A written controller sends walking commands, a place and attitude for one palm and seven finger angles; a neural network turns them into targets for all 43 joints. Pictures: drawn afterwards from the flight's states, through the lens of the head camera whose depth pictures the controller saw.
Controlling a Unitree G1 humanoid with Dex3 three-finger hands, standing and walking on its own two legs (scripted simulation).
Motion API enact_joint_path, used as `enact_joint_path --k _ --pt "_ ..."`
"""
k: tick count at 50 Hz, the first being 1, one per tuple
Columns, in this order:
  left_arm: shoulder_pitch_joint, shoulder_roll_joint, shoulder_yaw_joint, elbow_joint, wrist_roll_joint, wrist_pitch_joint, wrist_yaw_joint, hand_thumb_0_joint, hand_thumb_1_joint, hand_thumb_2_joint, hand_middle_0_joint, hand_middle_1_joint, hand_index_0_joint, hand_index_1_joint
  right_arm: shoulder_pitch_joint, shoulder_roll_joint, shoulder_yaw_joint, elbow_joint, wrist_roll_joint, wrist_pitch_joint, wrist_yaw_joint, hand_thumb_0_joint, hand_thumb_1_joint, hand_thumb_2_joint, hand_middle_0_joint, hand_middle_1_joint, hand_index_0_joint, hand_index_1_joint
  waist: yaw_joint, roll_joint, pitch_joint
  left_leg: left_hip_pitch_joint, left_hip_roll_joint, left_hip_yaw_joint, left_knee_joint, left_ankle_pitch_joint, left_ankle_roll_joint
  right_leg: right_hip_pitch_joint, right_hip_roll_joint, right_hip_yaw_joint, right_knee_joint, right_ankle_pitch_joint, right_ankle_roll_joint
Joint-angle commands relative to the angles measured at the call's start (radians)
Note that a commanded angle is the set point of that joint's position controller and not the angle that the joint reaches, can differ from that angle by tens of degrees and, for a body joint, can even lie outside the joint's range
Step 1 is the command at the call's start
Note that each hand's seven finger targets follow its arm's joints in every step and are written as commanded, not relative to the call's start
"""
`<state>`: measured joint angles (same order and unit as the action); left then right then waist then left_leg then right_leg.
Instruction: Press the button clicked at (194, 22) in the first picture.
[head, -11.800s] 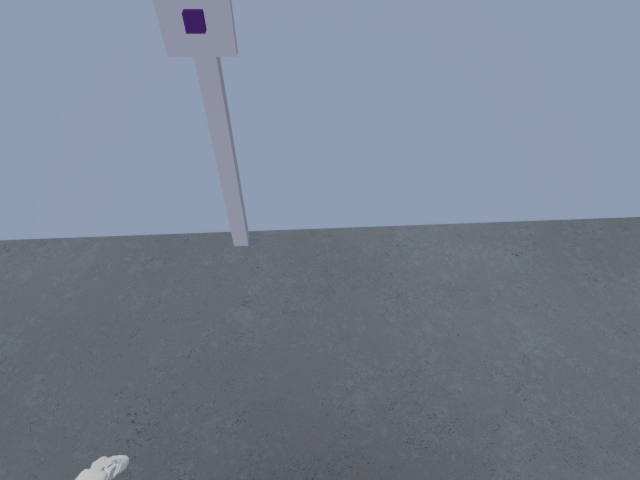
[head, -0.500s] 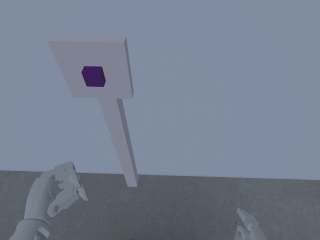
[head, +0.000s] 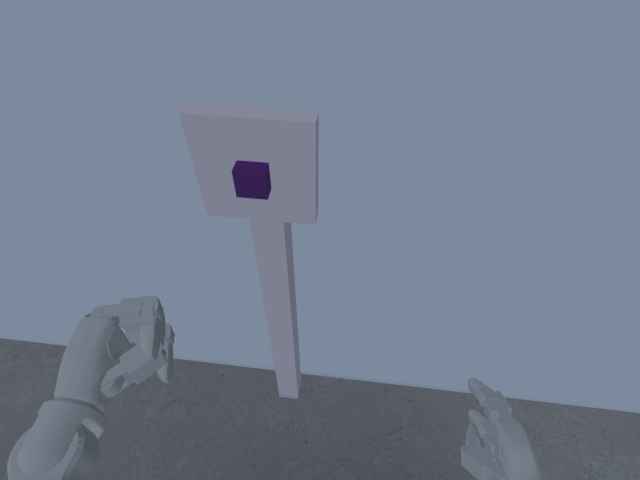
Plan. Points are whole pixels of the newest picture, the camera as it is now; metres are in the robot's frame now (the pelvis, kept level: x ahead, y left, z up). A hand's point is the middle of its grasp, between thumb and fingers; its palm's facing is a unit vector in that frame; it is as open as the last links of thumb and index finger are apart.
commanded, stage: raise the hand and make a fist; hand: left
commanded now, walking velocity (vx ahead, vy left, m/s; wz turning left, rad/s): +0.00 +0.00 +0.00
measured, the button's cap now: (252, 178) +0.48 +0.14 +0.14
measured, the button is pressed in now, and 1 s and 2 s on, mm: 0 0 0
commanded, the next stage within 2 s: aim a knuckle at the button in 0.64 s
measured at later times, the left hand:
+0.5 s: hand (155, 338) +0.22 +0.19 +0.13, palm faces +0.00 -1.00 -0.06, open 3.1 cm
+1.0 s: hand (192, 316) +0.25 +0.16 +0.13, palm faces -0.01 -1.00 -0.05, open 3.1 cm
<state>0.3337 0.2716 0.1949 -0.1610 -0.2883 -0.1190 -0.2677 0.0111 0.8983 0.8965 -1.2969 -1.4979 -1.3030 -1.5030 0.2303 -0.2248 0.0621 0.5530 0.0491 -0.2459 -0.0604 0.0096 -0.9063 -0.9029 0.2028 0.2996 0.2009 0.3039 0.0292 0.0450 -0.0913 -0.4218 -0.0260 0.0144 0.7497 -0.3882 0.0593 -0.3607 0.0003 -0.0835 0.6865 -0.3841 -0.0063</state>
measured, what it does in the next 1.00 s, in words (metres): stands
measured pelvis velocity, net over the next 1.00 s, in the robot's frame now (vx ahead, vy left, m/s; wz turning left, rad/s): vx -0.01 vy -0.04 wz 0.00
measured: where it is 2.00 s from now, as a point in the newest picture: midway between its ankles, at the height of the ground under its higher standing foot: outside the picture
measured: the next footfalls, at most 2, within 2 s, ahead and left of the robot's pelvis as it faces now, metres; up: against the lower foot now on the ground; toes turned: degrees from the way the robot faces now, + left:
none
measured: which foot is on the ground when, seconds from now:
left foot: down 0.00-1.00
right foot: down 0.00-1.00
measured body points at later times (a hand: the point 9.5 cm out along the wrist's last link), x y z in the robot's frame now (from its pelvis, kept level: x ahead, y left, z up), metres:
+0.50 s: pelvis -0.01 -0.01 +0.01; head -0.02 -0.02 +0.46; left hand +0.22 +0.25 +0.13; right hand +0.17 -0.24 -0.05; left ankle +0.00 +0.08 -0.72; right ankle -0.02 -0.12 -0.72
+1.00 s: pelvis -0.01 -0.04 +0.01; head -0.02 -0.06 +0.46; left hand +0.25 +0.22 +0.13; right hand +0.17 -0.27 -0.06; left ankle +0.00 +0.08 -0.72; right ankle -0.02 -0.12 -0.72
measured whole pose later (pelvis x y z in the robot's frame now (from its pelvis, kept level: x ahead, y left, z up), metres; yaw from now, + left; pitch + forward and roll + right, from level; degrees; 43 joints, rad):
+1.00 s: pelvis -0.01 -0.04 +0.01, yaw +0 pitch +0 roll +0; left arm 0.09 0.29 0.24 0.06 -0.30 -0.06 -0.31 0.01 0.90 0.90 -1.30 -1.50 -1.31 -1.50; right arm 0.23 -0.26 0.05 0.65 0.06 -0.29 -0.10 0.01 -0.91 -0.90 0.20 0.30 0.20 0.30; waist 0.03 0.06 -0.03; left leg -0.30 0.00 0.00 0.61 -0.30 0.01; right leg -0.26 0.03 -0.10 0.58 -0.32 -0.06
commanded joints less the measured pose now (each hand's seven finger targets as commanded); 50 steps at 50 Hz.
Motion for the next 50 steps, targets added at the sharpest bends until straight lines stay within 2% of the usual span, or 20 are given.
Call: enact_joint_path --k 1,5,9,11,16,19,20,21,24,27,28,30,33,35,37,39,40,43,46,50 --pt "-0.172 0.182 0.116 -0.222 -0.014 0.008 -0.021 0.000 0.900 0.900 -1.300 -1.500 -1.300 -1.500 -0.076 -0.148 -0.053 -0.151 0.004 -0.046 -0.021 0.000 -0.900 -0.900 0.200 0.300 0.200 0.300 -0.002 -0.004 -0.094 0.143 0.047 -0.090 -0.180 0.306 -0.047 0.038 0.021 0.001 -0.101 0.260 -0.022" --pt "-0.238 0.213 0.170 -0.262 -0.035 -0.006 -0.002 0.000 0.900 0.900 -1.300 -1.500 -1.300 -1.500 -0.084 -0.137 -0.039 -0.137 -0.004 -0.050 -0.022 0.000 -0.900 -0.900 0.200 0.300 0.200 0.300 0.007 0.025 -0.117 0.193 0.048 -0.093 -0.197 0.349 -0.057 0.068 0.026 -0.002 -0.118 0.277 -0.026" --pt "-0.284 0.172 0.125 -0.220 -0.034 0.003 -0.016 0.000 0.900 0.900 -1.300 -1.500 -1.300 -1.500 -0.093 -0.137 -0.037 -0.114 0.006 -0.061 -0.021 0.000 -0.900 -0.900 0.200 0.300 0.200 0.300 -0.005 0.074 -0.071 0.221 0.053 -0.106 -0.230 0.315 -0.066 0.049 0.023 -0.007 -0.144 0.237 -0.026" --pt "-0.288 0.182 0.125 -0.178 -0.033 0.040 -0.033 0.000 0.900 0.900 -1.300 -1.500 -1.300 -1.500 -0.099 -0.144 -0.038 -0.112 0.009 -0.063 -0.024 0.000 -0.900 -0.900 0.200 0.300 0.200 0.300 0.000 0.062 -0.059 0.211 0.048 -0.099 -0.239 0.287 -0.056 0.067 0.020 0.001 -0.163 0.234 -0.026" --pt "-0.213 0.179 0.142 -0.104 -0.044 0.117 -0.064 0.000 0.900 0.900 -1.300 -1.500 -1.300 -1.500 -0.112 -0.152 -0.042 -0.118 0.015 -0.059 -0.027 0.000 -0.900 -0.900 0.200 0.300 0.200 0.300 0.012 -0.052 -0.040 0.179 0.037 -0.086 -0.250 0.266 -0.042 0.093 0.017 0.005 -0.187 0.245 -0.020" --pt "-0.256 0.209 0.175 -0.196 -0.045 0.095 -0.048 0.000 0.900 0.900 -1.300 -1.500 -1.300 -1.500 -0.124 -0.146 -0.042 -0.127 0.008 -0.063 -0.024 0.000 -0.900 -0.900 0.200 0.300 0.200 0.300 0.019 0.009 -0.085 0.217 0.033 -0.078 -0.250 0.293 -0.043 0.109 0.014 0.009 -0.183 0.259 -0.022" --pt "-0.260 0.227 0.194 -0.210 -0.046 0.081 -0.034 0.000 0.900 0.900 -1.300 -1.500 -1.300 -1.500 -0.122 -0.144 -0.042 -0.123 0.004 -0.064 -0.023 0.000 -0.900 -0.900 0.200 0.300 0.200 0.300 0.022 -0.013 -0.083 0.215 0.034 -0.075 -0.245 0.303 -0.041 0.116 0.019 0.014 -0.185 0.266 -0.022" --pt "-0.280 0.222 0.189 -0.244 -0.043 0.061 -0.025 0.000 0.900 0.900 -1.300 -1.500 -1.300 -1.500 -0.120 -0.141 -0.043 -0.124 0.001 -0.067 -0.021 0.000 -0.900 -0.900 0.200 0.300 0.200 0.300 0.020 0.029 -0.101 0.227 0.032 -0.070 -0.245 0.312 -0.041 0.119 0.016 0.015 -0.184 0.271 -0.022" --pt "-0.277 0.199 0.176 -0.232 -0.036 0.012 -0.001 0.000 0.900 0.900 -1.300 -1.500 -1.300 -1.500 -0.104 -0.135 -0.043 -0.107 0.000 -0.078 -0.019 0.000 -0.900 -0.900 0.200 0.300 0.200 0.300 0.009 0.034 -0.079 0.237 0.034 -0.067 -0.245 0.303 -0.043 0.102 0.018 0.014 -0.188 0.262 -0.022" --pt "-0.279 0.178 0.144 -0.174 -0.028 0.005 -0.007 0.000 0.900 0.900 -1.300 -1.500 -1.300 -1.500 -0.103 -0.141 -0.046 -0.092 0.004 -0.081 -0.020 0.000 -0.900 -0.900 0.200 0.300 0.200 0.300 -0.004 0.013 -0.019 0.208 0.031 -0.062 -0.247 0.245 -0.035 0.082 0.015 0.024 -0.207 0.222 -0.018" --pt "-0.279 0.175 0.136 -0.161 -0.026 0.011 -0.012 0.000 0.900 0.900 -1.300 -1.500 -1.300 -1.500 -0.108 -0.143 -0.046 -0.090 0.005 -0.082 -0.022 0.000 -0.900 -0.900 0.200 0.300 0.200 0.300 -0.002 0.042 -0.013 0.203 0.028 -0.060 -0.249 0.222 -0.034 0.077 0.012 0.030 -0.214 0.202 -0.018" --pt "-0.258 0.175 0.127 -0.120 -0.024 0.030 -0.026 0.000 0.900 0.900 -1.300 -1.500 -1.300 -1.500 -0.108 -0.147 -0.047 -0.088 0.007 -0.082 -0.025 0.000 -0.900 -0.900 0.200 0.300 0.200 0.300 -0.003 -0.003 0.004 0.185 0.027 -0.055 -0.245 0.211 -0.028 0.083 0.010 0.042 -0.229 0.194 -0.015" --pt "-0.269 0.192 0.135 -0.143 -0.029 0.041 -0.040 0.000 0.900 0.900 -1.300 -1.500 -1.300 -1.500 -0.122 -0.144 -0.047 -0.099 0.011 -0.086 -0.031 0.000 -0.900 -0.900 0.200 0.300 0.200 0.300 0.001 0.003 -0.018 0.187 0.020 -0.048 -0.243 0.199 -0.024 0.098 0.000 0.057 -0.242 0.176 -0.010" --pt "-0.271 0.214 0.164 -0.133 -0.039 0.037 -0.040 0.000 0.900 0.900 -1.300 -1.500 -1.300 -1.500 -0.123 -0.145 -0.045 -0.097 0.007 -0.089 -0.033 0.000 -0.900 -0.900 0.200 0.300 0.200 0.300 0.006 -0.056 -0.020 0.169 0.022 -0.049 -0.235 0.209 -0.022 0.112 0.000 0.069 -0.247 0.180 -0.005" --pt "-0.283 0.215 0.180 -0.149 -0.048 0.018 -0.037 0.000 0.900 0.900 -1.300 -1.500 -1.300 -1.500 -0.130 -0.139 -0.045 -0.099 0.007 -0.093 -0.034 0.000 -0.900 -0.900 0.200 0.300 0.200 0.300 0.011 -0.039 -0.043 0.174 0.017 -0.040 -0.226 0.215 -0.022 0.126 -0.009 0.085 -0.250 0.185 0.001" --pt "-0.374 0.216 0.177 -0.127 -0.050 0.001 -0.028 0.000 0.900 0.900 -1.300 -1.500 -1.300 -1.500 -0.127 -0.139 -0.042 -0.080 0.007 -0.095 -0.039 0.000 -0.900 -0.900 0.200 0.300 0.200 0.300 -0.007 -0.025 -0.026 0.181 0.017 -0.041 -0.224 0.202 -0.022 0.099 -0.009 0.085 -0.251 0.171 0.002" --pt "-0.392 0.236 0.197 -0.101 -0.054 -0.006 -0.024 0.000 0.900 0.900 -1.300 -1.500 -1.300 -1.500 -0.119 -0.142 -0.044 -0.071 0.006 -0.094 -0.040 0.000 -0.900 -0.900 0.200 0.300 0.200 0.300 -0.010 -0.081 -0.023 0.160 0.019 -0.043 -0.214 0.198 -0.022 0.108 -0.010 0.102 -0.257 0.159 0.009" --pt "-0.447 0.209 0.152 -0.034 -0.039 -0.017 -0.032 0.000 0.900 0.900 -1.300 -1.500 -1.300 -1.500 -0.121 -0.142 -0.044 -0.058 0.012 -0.096 -0.044 0.000 -0.900 -0.900 0.200 0.300 0.200 0.300 -0.021 0.011 -0.007 0.166 0.014 -0.035 -0.210 0.180 -0.023 0.083 -0.017 0.113 -0.262 0.135 0.005" --pt "-0.473 0.158 0.082 -0.007 -0.029 -0.014 -0.044 0.000 0.900 0.900 -1.300 -1.500 -1.300 -1.500 -0.114 -0.141 -0.048 -0.063 0.016 -0.104 -0.044 0.000 -0.900 -0.900 0.200 0.300 0.200 0.300 -0.029 0.006 -0.035 0.183 0.015 -0.035 -0.204 0.198 -0.021 0.084 -0.016 0.109 -0.246 0.180 0.006" --pt "-0.461 0.199 0.119 0.052 -0.022 -0.002 -0.041 0.000 0.900 0.900 -1.300 -1.500 -1.300 -1.500 -0.097 -0.150 -0.051 -0.065 0.011 -0.096 -0.042 0.000 -0.900 -0.900 0.200 0.300 0.200 0.300 -0.010 -0.077 -0.080 0.156 0.014 -0.036 -0.200 0.239 -0.021 0.129 -0.018 0.108 -0.225 0.254 0.014"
